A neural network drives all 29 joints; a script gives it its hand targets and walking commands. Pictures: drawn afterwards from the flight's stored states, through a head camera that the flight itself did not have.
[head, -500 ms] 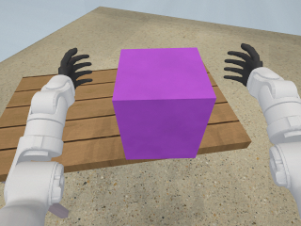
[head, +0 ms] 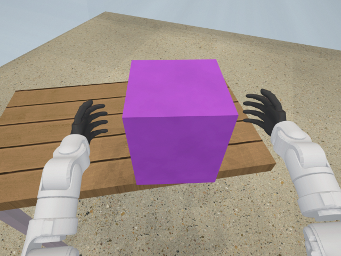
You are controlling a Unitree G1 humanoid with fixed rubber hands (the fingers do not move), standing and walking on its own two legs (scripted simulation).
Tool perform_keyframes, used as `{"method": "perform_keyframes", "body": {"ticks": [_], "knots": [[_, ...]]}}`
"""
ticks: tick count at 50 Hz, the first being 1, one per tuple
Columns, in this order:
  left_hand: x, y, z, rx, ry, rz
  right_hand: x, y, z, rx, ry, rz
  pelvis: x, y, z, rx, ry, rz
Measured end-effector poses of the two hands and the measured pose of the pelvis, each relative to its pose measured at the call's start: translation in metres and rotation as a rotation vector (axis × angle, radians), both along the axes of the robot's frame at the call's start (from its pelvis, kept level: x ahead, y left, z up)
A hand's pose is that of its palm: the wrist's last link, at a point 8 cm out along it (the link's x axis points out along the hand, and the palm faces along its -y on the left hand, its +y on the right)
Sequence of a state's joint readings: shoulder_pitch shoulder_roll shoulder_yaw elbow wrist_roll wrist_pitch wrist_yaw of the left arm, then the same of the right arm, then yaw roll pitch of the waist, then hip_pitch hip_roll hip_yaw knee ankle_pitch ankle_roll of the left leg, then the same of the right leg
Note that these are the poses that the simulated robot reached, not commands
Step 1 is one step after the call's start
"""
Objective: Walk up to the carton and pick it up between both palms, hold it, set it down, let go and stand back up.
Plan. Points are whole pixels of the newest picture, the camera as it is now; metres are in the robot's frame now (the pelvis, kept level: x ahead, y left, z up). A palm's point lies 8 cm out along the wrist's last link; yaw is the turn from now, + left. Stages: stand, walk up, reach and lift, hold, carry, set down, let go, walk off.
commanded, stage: set down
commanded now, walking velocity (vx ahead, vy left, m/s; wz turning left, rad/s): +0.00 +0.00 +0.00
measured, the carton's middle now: (175, 124) +0.46 +0.01 +0.05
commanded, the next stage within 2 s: none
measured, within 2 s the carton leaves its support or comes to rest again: neither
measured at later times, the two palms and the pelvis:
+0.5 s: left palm (86, 176) +0.28 +0.21 +0.07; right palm (283, 179) +0.28 -0.23 +0.06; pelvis +0.00 +0.01 +0.00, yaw -1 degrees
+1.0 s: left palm (80, 216) +0.21 +0.22 +0.01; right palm (286, 217) +0.21 -0.23 +0.02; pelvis +0.02 +0.00 +0.00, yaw -1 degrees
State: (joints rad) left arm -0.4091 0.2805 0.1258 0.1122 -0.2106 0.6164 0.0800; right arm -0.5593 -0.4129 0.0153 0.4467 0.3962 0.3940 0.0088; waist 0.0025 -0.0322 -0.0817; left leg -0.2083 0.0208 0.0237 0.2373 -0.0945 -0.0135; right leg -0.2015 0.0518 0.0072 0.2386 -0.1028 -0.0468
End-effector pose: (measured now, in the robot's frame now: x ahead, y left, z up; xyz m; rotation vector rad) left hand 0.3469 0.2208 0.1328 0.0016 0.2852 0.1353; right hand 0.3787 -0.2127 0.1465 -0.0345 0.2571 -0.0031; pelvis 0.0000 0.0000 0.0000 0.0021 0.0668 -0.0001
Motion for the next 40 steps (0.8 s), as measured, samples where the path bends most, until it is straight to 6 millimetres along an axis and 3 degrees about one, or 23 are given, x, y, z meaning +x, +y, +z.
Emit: {"method": "perform_keyframes", "body": {"ticks": [7, 12, 16, 22, 30, 35, 40], "knots": [[-0.039, 0.010, -0.039, -0.008, 0.066, 0.010, -0.038, -0.005, -0.041, 0.015, 0.048, -0.034, 0.001, 0.004, 0.000, -0.002, -0.057, 0.002], [-0.062, 0.004, -0.053, 0.002, 0.069, -0.005, -0.065, -0.010, -0.058, 0.030, 0.032, -0.035, -0.001, 0.008, 0.000, -0.004, -0.066, -0.006], [-0.060, -0.004, -0.059, -0.001, 0.101, -0.028, -0.072, -0.019, -0.070, 0.026, 0.070, -0.053, -0.008, 0.009, -0.001, -0.003, -0.061, -0.008], [-0.057, -0.013, -0.051, -0.002, 0.033, -0.043, -0.084, -0.019, -0.070, 0.019, 0.037, -0.045, -0.008, 0.008, 0.000, -0.002, -0.068, -0.013], [-0.085, 0.000, -0.091, 0.002, 0.129, 0.022, -0.116, -0.019, -0.100, 0.014, 0.092, -0.061, 0.000, 0.008, 0.000, -0.001, -0.089, -0.020], [-0.097, -0.001, -0.082, 0.047, 0.029, 0.022, -0.122, -0.019, -0.090, -0.018, 0.010, -0.024, 0.006, 0.007, -0.001, -0.001, -0.064, -0.026], [-0.103, -0.001, -0.091, 0.032, 0.049, 0.020, -0.127, -0.023, -0.101, -0.011, 0.036, -0.032, 0.013, 0.006, 0.000, -0.004, -0.072, -0.023]]}}
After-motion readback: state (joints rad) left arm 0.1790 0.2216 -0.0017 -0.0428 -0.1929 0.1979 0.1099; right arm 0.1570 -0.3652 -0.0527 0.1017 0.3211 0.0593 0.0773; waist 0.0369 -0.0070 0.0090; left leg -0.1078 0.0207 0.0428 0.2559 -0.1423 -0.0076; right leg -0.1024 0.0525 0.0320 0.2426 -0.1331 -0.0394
